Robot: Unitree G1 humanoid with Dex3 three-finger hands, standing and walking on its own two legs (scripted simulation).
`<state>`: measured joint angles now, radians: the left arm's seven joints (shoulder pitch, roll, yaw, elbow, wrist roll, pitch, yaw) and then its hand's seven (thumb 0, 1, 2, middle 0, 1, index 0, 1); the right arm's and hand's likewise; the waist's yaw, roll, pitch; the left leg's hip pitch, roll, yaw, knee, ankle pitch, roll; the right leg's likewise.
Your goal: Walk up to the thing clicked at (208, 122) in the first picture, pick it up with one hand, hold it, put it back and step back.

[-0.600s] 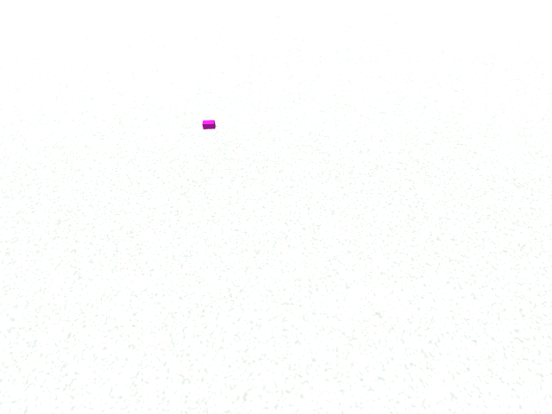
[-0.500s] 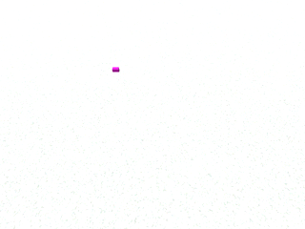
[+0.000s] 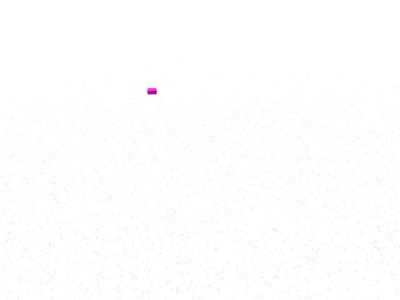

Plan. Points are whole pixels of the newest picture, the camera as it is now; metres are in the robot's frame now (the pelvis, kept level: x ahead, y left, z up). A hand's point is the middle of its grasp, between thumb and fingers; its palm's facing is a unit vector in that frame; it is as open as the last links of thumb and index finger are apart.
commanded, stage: stand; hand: left
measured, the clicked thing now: (151, 91) +1.78 +0.41 -0.77
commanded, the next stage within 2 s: walk up in 0.52 s
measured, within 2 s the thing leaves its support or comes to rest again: neither
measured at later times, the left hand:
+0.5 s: hand out of the picture +0.07 +0.25 -0.16, palm faces -0.03 -0.94 -0.34, open 7.3 cm
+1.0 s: hand out of the picture +0.12 +0.27 -0.14, palm faces +0.02 -0.90 -0.43, open 7.3 cm
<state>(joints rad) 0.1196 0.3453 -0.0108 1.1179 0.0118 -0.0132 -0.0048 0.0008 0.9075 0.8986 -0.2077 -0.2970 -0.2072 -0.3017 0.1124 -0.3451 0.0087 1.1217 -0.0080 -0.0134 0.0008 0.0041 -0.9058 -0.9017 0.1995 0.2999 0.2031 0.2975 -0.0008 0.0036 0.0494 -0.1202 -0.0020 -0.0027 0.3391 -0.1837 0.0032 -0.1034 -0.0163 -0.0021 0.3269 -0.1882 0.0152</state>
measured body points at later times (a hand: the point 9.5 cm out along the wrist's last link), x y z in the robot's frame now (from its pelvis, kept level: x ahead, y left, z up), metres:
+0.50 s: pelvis +0.00 +0.00 +0.00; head +0.01 +0.00 +0.45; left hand +0.07 +0.30 -0.13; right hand +0.08 -0.30 -0.13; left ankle +0.00 +0.12 -0.75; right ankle -0.01 -0.13 -0.75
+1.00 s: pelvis +0.13 -0.03 -0.01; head +0.15 -0.05 +0.44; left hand +0.12 +0.31 -0.11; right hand +0.24 -0.35 -0.14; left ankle +0.26 +0.11 -0.71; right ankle +0.01 -0.13 -0.75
